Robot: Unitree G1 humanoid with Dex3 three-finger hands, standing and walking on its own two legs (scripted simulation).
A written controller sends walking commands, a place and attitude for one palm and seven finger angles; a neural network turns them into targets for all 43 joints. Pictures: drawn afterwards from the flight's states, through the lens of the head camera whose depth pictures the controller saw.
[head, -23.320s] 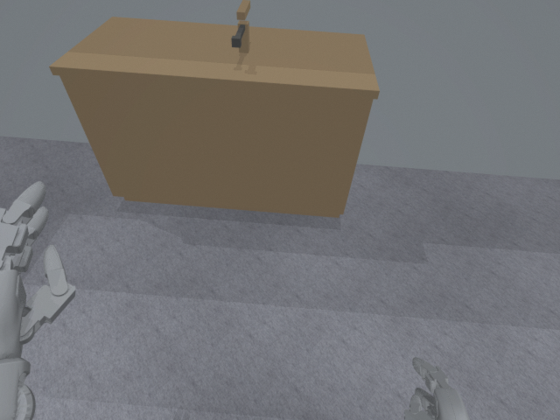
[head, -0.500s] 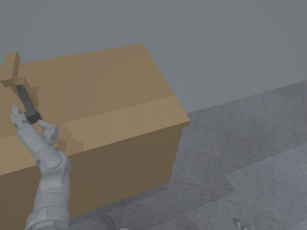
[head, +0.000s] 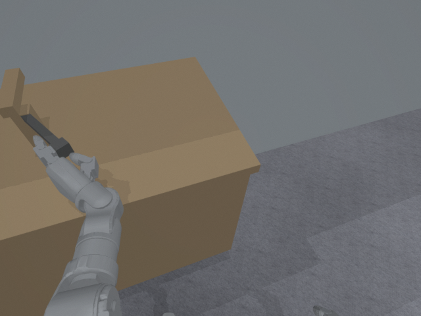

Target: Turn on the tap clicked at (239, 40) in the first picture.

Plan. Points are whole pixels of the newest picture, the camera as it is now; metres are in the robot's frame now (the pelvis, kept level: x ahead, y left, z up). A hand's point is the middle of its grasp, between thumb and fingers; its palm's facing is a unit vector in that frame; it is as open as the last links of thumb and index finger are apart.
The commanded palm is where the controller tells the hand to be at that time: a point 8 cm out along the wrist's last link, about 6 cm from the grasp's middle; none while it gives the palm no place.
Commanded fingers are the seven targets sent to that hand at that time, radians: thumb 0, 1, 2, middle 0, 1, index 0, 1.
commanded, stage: push the lever round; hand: left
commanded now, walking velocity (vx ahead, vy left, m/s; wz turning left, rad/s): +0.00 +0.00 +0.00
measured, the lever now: (61, 148) +0.41 +0.30 +0.08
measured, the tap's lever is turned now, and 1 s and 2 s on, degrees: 31 63 67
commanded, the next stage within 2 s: lift the hand up off the lever in 0.88 s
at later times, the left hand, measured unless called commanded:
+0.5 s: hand (110, 146) +0.44 +0.22 +0.07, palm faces +0.85 -0.51 -0.11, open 7.9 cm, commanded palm +0.39 +0.23 +0.07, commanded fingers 0.00 0.90 0.90 -0.15 -0.15 -0.15 -0.15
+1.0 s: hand (107, 137) +0.47 +0.23 +0.06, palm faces +0.85 -0.51 -0.11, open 7.9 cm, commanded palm +0.41 +0.23 +0.07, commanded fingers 0.00 0.90 0.90 -0.15 -0.15 -0.15 -0.15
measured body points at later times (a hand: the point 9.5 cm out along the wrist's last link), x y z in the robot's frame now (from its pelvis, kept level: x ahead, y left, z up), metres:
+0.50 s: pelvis +0.00 -0.01 +0.00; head +0.05 -0.01 +0.44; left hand +0.39 +0.24 +0.07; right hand +0.06 -0.26 -0.14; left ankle +0.03 +0.13 -0.70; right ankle -0.02 -0.10 -0.70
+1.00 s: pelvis +0.01 -0.01 -0.01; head +0.08 +0.00 +0.44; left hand +0.42 +0.26 +0.07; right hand +0.04 -0.27 -0.14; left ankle +0.03 +0.13 -0.70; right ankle -0.02 -0.10 -0.70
